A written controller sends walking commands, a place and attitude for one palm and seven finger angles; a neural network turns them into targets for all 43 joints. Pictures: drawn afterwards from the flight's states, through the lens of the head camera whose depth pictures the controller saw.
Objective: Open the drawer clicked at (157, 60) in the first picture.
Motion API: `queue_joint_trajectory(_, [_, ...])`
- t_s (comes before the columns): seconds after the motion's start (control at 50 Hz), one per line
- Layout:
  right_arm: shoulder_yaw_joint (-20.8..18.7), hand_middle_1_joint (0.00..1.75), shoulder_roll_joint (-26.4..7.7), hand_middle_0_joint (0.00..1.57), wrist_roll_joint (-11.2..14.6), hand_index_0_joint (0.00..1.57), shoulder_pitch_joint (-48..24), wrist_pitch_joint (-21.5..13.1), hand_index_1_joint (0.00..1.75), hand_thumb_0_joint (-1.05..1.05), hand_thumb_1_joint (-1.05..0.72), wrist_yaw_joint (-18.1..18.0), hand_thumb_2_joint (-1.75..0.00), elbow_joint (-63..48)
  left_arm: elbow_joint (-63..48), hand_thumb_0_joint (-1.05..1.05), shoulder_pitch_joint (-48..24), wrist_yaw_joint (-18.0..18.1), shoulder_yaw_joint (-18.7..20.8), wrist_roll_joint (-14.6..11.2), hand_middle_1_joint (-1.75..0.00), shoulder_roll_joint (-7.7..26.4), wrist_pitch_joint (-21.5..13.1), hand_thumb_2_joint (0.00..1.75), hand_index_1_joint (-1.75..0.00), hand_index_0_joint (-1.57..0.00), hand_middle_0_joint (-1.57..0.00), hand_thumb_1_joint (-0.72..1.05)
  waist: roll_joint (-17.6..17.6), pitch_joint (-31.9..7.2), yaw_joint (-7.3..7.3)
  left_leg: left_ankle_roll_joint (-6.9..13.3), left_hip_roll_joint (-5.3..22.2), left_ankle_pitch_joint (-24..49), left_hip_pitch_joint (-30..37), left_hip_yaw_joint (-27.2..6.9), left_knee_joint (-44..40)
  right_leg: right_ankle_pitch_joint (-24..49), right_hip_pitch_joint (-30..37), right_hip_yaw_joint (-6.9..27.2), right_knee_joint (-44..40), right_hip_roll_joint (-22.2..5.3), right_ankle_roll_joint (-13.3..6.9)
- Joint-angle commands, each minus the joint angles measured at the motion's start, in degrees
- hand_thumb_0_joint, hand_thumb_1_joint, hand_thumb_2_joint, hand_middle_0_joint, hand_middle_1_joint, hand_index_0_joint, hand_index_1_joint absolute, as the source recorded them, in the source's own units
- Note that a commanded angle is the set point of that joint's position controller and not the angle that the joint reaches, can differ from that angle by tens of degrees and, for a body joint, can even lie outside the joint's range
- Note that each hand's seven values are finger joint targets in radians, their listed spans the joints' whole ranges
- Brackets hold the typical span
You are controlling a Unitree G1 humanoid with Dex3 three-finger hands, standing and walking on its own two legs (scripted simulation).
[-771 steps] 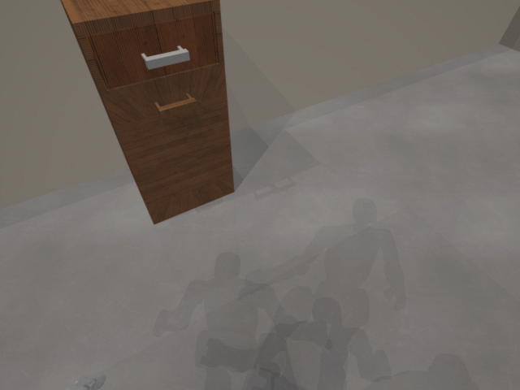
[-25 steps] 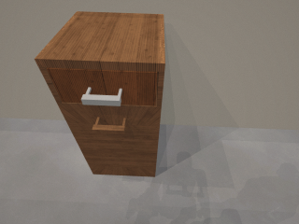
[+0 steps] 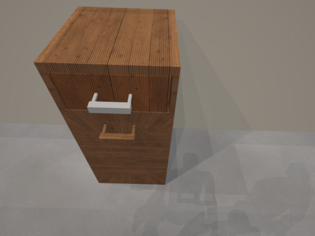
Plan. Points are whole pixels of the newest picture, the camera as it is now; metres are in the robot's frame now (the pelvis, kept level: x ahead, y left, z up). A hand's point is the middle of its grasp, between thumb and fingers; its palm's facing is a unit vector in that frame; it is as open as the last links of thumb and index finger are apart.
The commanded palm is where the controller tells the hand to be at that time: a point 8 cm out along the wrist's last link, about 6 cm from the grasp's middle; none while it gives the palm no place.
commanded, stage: come to a stop and stand still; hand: left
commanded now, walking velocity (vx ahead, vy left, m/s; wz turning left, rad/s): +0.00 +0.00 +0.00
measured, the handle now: (111, 102) +0.51 +0.19 +0.03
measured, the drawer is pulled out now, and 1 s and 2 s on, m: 0.00 0.00 0.00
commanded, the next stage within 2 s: look again from close up in 0.22 s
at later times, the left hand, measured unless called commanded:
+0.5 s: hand out of the picture +0.01 +0.17 -0.18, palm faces +0.00 -0.98 -0.20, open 7.4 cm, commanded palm none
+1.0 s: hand out of the picture +0.04 +0.18 -0.15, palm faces -0.06 -0.94 -0.33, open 7.3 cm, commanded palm +0.11 +0.21 -0.05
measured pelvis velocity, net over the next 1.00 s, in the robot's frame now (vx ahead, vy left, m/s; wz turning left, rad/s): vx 0.00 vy -0.01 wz -0.02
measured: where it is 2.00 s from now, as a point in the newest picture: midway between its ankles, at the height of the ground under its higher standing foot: outside the picture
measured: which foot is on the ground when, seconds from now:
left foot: down 0.00-1.00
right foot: down 0.00-1.00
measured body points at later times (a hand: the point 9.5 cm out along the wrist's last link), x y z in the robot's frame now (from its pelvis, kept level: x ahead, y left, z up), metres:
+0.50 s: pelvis +0.01 +0.00 +0.00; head +0.03 +0.00 +0.45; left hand +0.01 +0.22 -0.16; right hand +0.01 -0.22 -0.16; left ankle -0.05 +0.10 -0.74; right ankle -0.04 -0.11 -0.74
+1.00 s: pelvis +0.00 -0.01 +0.00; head +0.02 -0.01 +0.45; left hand +0.04 +0.23 -0.12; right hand +0.01 -0.24 -0.15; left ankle -0.05 +0.10 -0.74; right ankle -0.03 -0.11 -0.74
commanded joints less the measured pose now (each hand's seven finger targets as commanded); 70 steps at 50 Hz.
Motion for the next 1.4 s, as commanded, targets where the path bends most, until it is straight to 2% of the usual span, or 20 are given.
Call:
queue_joint_trajectory(0.0, [-1.1, 0.30, -6.2, 0.20, 0.2, 0.20, 3.3, -0.7, 0.30, 0.00, -0.90, -0.8, -0.90, -1.4, -1.5, 0.00, 3.6, 0.3, 1.3, -0.2, -0.30, 5.3, -0.7, 0.90, -0.30, -0.20, -0.20, 0.90, 0.2, 0.6, 0.21, 1.6, 6.7, 20.7, -1.6, -5.2, -4.5, 18.8, 0.8, 4.5, -2.2, -5.7, -1.7])
queue_joint_trajectory(0.58, [-1.3, 0.30, -5.5, 0.20, 0.3, 0.20, 3.2, -0.6, 0.30, 0.00, -0.90, -1.2, -0.90, -0.1, -0.7, 0.00, 4.1, 0.4, 1.5, -0.2, -0.30, 5.1, -0.8, 0.90, -0.30, -0.20, -0.20, 0.90, -0.5, 0.3, 0.26, 1.1, 6.5, 21.5, 0.2, -4.4, -4.6, 25.6, 2.4, 5.3, -3.0, -6.5, -1.8])
queue_joint_trajectory(0.88, [-1.1, 0.30, -4.8, 0.20, 0.3, 0.20, 3.5, -0.5, 0.30, 0.00, -0.90, -1.2, -0.90, 0.4, -0.2, 0.00, 4.7, 0.3, 1.4, -0.2, -0.30, 4.3, -0.6, 0.90, -0.30, -0.20, -0.20, 0.90, 0.4, 2.6, 0.38, 1.2, 6.6, 16.9, -0.6, -4.7, -6.2, 19.4, 0.4, 5.7, -4.9, -6.1, -1.8])
queue_joint_trajectory(0.9, [-2.3, 0.30, -7.1, 0.20, 1.0, 0.20, -3.2, -0.9, 0.30, 0.00, -0.90, -0.4, -0.90, -4.5, 1.9, 0.00, 9.2, 2.6, 1.9, 0.6, -0.30, 6.8, -2.3, 0.90, -0.30, -0.20, -0.20, 0.90, -2.1, 5.0, 2.87, -1.1, 6.3, 22.8, -6.6, -2.1, 8.2, 49.1, -1.9, 9.0, -4.8, -10.0, 1.3])
queue_joint_trajectory(0.92, [-2.1, 0.30, -15.6, 0.20, 4.1, 0.20, -0.7, -9.8, 0.30, 0.00, -0.90, -2.8, -0.90, -24.3, -86.2, 0.00, -36.2, 2.7, -0.4, 7.5, -0.32, 24.0, -11.1, 0.89, -0.32, -0.20, -0.20, 0.88, 14.8, -24.2, -2.51, 1.2, 1.2, 37.6, 7.7, -3.1, -1.7, 42.8, 3.5, 10.3, 2.0, -3.9, -2.0])
queue_joint_trajectory(0.94, [-2.6, 0.30, -10.9, 0.20, 3.1, 0.20, -4.4, -15.6, 0.30, 0.00, -0.90, -5.3, -0.90, -20.9, -68.7, 0.00, -14.1, 7.1, 1.8, 8.7, -0.33, 19.6, -5.1, 0.88, -0.33, -0.20, -0.20, 0.85, 26.3, -20.9, 0.55, 0.6, 4.0, 52.2, 14.5, -4.8, -5.0, 19.1, -2.4, 3.4, 6.6, -1.2, -2.3])
queue_joint_trajectory(0.96, [-4.2, 0.30, -10.3, 0.20, 4.0, 0.20, -3.7, -16.9, 0.30, 0.00, -0.90, -5.4, -0.90, -16.8, -66.5, 0.00, -11.1, 10.5, 2.0, 6.7, -0.34, 15.9, -0.9, 0.87, -0.34, -0.21, -0.21, 0.83, 21.8, -16.8, 0.21, -1.6, 5.2, 48.1, 9.8, -5.0, -3.8, 5.2, -8.0, -0.1, 7.9, -0.9, -0.8])
queue_joint_trajectory(0.98, [-3.7, 0.30, -7.6, 0.20, 4.9, 0.20, -2.8, -16.9, 0.30, 0.00, -0.90, -5.4, -0.90, -17.1, -55.0, 0.00, 4.3, 10.8, -4.8, 8.7, -0.36, 3.9, 5.1, 0.86, -0.36, -0.21, -0.21, 0.81, 11.8, -10.1, -1.14, -0.4, 5.7, 40.7, 4.5, -5.3, -4.6, 1.7, -11.8, -1.5, 7.9, -0.3, 0.0])
queue_joint_trajectory(1.0, [-3.6, 0.30, -9.0, 0.20, 4.8, 0.20, -5.3, -17.3, 0.30, 0.00, -0.90, -4.4, -0.90, -22.7, -66.9, 0.00, -3.3, 10.2, -6.9, 10.5, -0.37, 4.5, 4.4, 0.85, -0.37, -0.21, -0.21, 0.78, 5.1, -6.5, -0.27, 0.1, 5.0, 36.1, 1.2, -6.1, -2.4, 6.6, -11.1, -1.2, 4.8, -1.2, -0.1])
queue_joint_trajectory(1.02, [-4.1, 0.30, -12.1, 0.20, 3.5, 0.20, -6.5, -17.5, 0.30, 0.00, -0.90, -4.2, -0.90, -23.9, -68.6, 0.00, -2.1, 10.6, -5.1, 16.5, -0.39, 8.9, 3.8, 0.84, -0.39, -0.21, -0.21, 0.76, 2.7, -10.4, -0.25, 0.3, 3.4, 31.2, -0.1, -5.1, 0.7, 11.6, -11.1, 1.0, 2.6, -0.7, -0.9])
queue_joint_trajectory(1.06, [-3.7, 0.30, -13.5, 0.20, 0.9, 0.20, -7.2, -15.8, 0.30, 0.00, -0.90, -3.2, -0.90, -28.1, -67.5, 0.00, -1.1, 13.2, -5.9, 26.6, -0.42, 10.1, 3.8, 0.82, -0.42, -0.21, -0.21, 0.71, -3.5, -9.8, -1.12, 0.8, 0.5, 25.2, -6.1, -5.7, 4.6, 15.5, -13.7, 2.4, 4.1, -0.2, -1.7])
queue_joint_trajectory(1.08, [-4.2, 0.30, -13.3, 0.20, -0.2, 0.20, -6.1, -13.7, 0.30, 0.00, -0.90, -2.5, -0.90, -28.4, -63.8, 0.00, -1.0, 14.8, -5.0, 32.9, -0.43, 10.7, 4.1, 0.81, -0.43, -0.22, -0.22, 0.69, -10.0, -9.8, -1.19, 0.5, -0.1, 23.5, -9.1, -5.5, 6.3, 13.6, -15.9, 2.2, 4.9, 0.6, -1.5])
queue_joint_trajectory(1.12, [-5.4, 0.30, -13.1, 0.20, -1.2, 0.20, -8.4, -10.0, 0.30, 0.00, -0.90, -0.6, -0.90, -31.6, -53.8, 0.00, 10.4, 16.7, -7.0, 42.6, -0.47, 6.2, 4.4, 0.79, -0.47, -0.22, -0.22, 0.64, -17.7, -4.1, 2.52, -0.3, -1.2, 13.1, -17.5, -4.4, 6.8, 4.4, -18.5, 3.1, 4.3, 0.3, -1.4])
queue_joint_trajectory(1.16, [-5.9, 0.30, -12.9, 0.20, -1.0, 0.20, -11.0, -5.5, 0.30, 0.00, -0.90, 1.9, -0.90, -33.9, -51.7, 0.00, 19.2, 17.3, -4.8, 50.3, -0.50, 7.4, 3.1, 0.77, -0.50, -0.22, -0.22, 0.60, -16.7, -4.8, 7.35, -1.1, -1.9, 10.2, -22.0, -2.7, 6.5, 6.0, -14.7, 7.0, 4.3, -0.1, -2.6])
queue_joint_trajectory(1.18, [-5.4, 0.30, -12.9, 0.20, -0.6, 0.20, -13.0, -3.4, 0.30, 0.00, -0.90, 2.8, -0.90, -35.8, -55.2, 0.00, 17.0, 17.6, -3.3, 53.5, -0.51, 10.2, 2.1, 0.76, -0.51, -0.22, -0.22, 0.57, -14.9, -8.0, 8.50, -1.4, -2.5, 9.9, -23.5, -2.2, 6.6, 7.4, -12.2, 8.2, 5.6, -0.7, -2.9])
queue_joint_trajectory(1.26, [-4.6, 0.30, -11.2, 0.20, -0.2, 0.20, -17.9, 1.4, 0.30, 0.00, -0.90, 3.5, -0.90, -40.4, -65.9, 0.00, 6.7, 21.5, 4.5, 61.2, -0.57, 20.0, 0.3, 0.72, -0.57, -0.23, -0.23, 0.48, -5.4, -12.7, 10.07, -0.9, -4.1, 5.9, -24.9, -1.1, 7.7, 2.3, -8.9, 11.7, 5.9, -1.1, -2.7])
queue_joint_trajectory(1.28, [-4.6, 0.30, -11.0, 0.20, -0.9, 0.20, -18.6, 2.3, 0.30, 0.00, -0.90, 3.4, -0.90, -41.6, -70.1, 0.00, 1.1, 23.0, 4.4, 62.7, -0.58, 20.7, 0.7, 0.71, -0.58, -0.23, -0.23, 0.46, -0.9, -13.9, 9.35, -0.6, -4.4, 4.3, -23.5, -0.7, 8.1, -0.1, -10.1, 12.8, 5.2, -1.2, -2.8])
queue_joint_trajectory(1.32, [-4.8, 0.30, -10.0, 0.20, -1.6, 0.20, -18.0, 3.2, 0.30, 0.00, -0.90, 2.5, -0.90, -41.7, -72.6, 0.00, -7.9, 25.9, 4.4, 64.7, -0.62, 21.4, 1.0, 0.69, -0.62, -0.24, -0.24, 0.41, 3.1, -16.0, 7.42, 0.0, -4.8, 4.2, -19.7, -0.7, 10.2, -0.7, -12.6, 14.3, 4.5, -0.7, -3.0])
queue_joint_trajectory(1.36, [-5.0, 0.30, -9.5, 0.20, -2.5, 0.20, -17.5, 3.2, 0.30, 0.00, -0.90, 1.3, -0.90, -40.6, -77.7, 0.00, -22.0, 28.1, 5.8, 64.5, -0.64, 24.7, -0.8, 0.67, -0.64, -0.24, -0.24, 0.36, 1.2, -17.7, 3.52, 0.6, -4.6, 2.5, -17.6, -2.2, 13.9, -4.9, -16.3, 17.0, 3.1, -1.2, -2.5])
queue_joint_trajectory(1.38, [-5.2, 0.30, -9.3, 0.20, -2.5, 0.20, -17.6, 2.8, 0.30, 0.00, -0.90, 0.6, -0.90, -40.4, -77.5, 0.00, -23.6, 28.8, 4.7, 63.4, -0.66, 23.7, -2.1, 0.66, -0.66, -0.24, -0.24, 0.34, 2.5, -18.0, 2.68, 0.8, -4.5, 1.8, -16.7, -2.5, 15.0, -6.2, -16.4, 17.9, 2.1, -1.6, -2.3])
